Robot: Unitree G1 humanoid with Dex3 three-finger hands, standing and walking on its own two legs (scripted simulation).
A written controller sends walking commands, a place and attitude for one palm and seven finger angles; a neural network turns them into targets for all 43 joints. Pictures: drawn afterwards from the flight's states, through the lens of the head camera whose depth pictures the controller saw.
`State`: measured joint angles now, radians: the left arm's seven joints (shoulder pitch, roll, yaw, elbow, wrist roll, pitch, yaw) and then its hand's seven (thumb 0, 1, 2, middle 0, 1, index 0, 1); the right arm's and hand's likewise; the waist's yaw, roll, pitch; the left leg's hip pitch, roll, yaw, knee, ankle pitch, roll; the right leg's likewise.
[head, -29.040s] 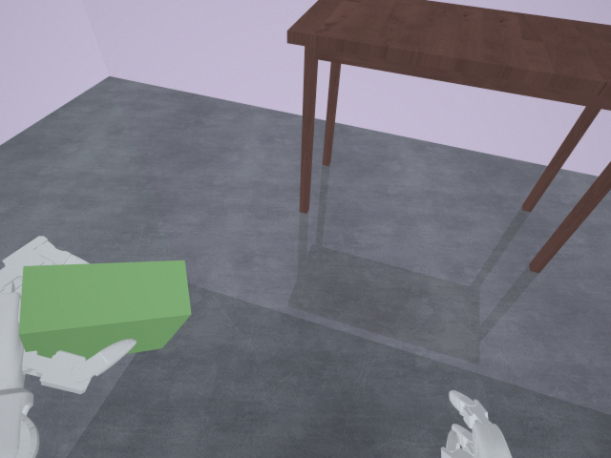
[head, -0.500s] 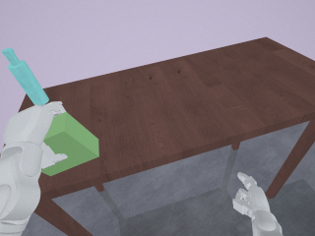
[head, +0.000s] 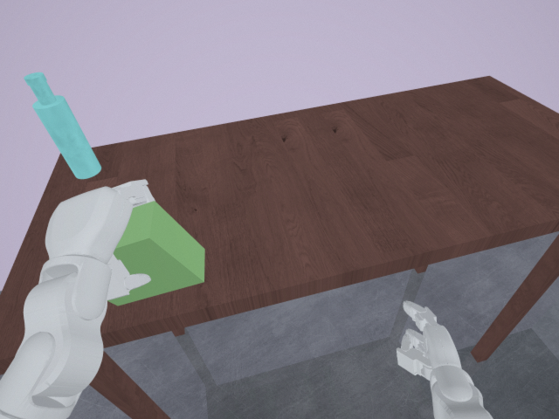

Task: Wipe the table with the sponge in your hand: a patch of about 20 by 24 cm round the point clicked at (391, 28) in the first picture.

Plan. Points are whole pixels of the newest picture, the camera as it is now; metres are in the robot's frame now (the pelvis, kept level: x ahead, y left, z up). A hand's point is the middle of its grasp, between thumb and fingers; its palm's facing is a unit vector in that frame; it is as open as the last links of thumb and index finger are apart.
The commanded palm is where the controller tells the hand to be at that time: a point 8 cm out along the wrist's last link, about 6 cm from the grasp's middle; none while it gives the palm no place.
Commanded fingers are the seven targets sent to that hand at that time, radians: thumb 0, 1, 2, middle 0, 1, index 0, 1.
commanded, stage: move the sponge above the wiping area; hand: left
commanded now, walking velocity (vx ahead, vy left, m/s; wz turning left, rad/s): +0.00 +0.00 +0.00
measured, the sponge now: (144, 265) +0.25 +0.25 +0.12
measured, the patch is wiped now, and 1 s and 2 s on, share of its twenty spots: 0.00 0.00 0.00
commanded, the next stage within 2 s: none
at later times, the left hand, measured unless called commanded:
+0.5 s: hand (121, 227) +0.25 +0.26 +0.19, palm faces +0.22 -0.05 -0.97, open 9.6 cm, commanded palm +0.21 +0.25 +0.25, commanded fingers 0.00 0.10 1.30 -1.20 -1.60 -1.20 -1.60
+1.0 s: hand (110, 231) +0.25 +0.28 +0.18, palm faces +0.18 -0.06 -0.98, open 9.6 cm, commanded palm +0.20 +0.26 +0.24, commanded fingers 0.00 0.10 1.30 -1.20 -1.60 -1.20 -1.60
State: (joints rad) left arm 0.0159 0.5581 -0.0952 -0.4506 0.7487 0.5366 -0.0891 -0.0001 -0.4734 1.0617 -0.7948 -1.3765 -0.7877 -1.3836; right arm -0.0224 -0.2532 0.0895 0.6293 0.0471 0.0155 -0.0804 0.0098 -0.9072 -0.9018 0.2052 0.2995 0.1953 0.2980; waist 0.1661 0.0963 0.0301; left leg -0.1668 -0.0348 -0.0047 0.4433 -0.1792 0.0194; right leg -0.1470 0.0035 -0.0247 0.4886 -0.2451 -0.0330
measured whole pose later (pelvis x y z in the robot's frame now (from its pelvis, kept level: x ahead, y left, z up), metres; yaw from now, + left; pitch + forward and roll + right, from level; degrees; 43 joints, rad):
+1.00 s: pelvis +0.00 -0.03 +0.00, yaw +0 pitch -5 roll +1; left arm -0.04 0.61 0.03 -0.17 0.79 0.46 -0.10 0.00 -0.48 1.07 -0.79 -1.38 -0.79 -1.39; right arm 0.00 -0.28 0.05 0.68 0.05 0.00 -0.08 0.01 -0.91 -0.90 0.20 0.30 0.20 0.30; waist 0.14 0.13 0.00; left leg -0.18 0.01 -0.03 0.47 -0.20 -0.02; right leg -0.16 0.04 -0.04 0.51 -0.26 -0.07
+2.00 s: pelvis +0.00 -0.02 +0.00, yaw +0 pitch -6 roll +1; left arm 0.04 0.57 -0.04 -0.37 0.77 0.53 -0.10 0.00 -0.48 1.07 -0.79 -1.38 -0.79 -1.39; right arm -0.01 -0.26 0.08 0.64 0.06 0.02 -0.07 0.01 -0.91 -0.90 0.20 0.30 0.20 0.30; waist 0.15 0.12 -0.01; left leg -0.17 -0.01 -0.02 0.45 -0.18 -0.01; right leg -0.15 0.03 -0.04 0.48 -0.24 -0.06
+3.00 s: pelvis +0.00 -0.02 +0.00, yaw +0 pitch -6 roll +1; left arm 0.05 0.58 -0.03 -0.33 0.79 0.46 -0.09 0.00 -0.48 1.07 -0.80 -1.38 -0.79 -1.39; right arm 0.01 -0.26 0.07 0.66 0.05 -0.01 -0.07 0.01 -0.91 -0.90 0.20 0.30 0.20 0.30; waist 0.15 0.12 -0.01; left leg -0.18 -0.01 -0.02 0.47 -0.19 -0.01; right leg -0.15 0.03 -0.03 0.50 -0.25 -0.06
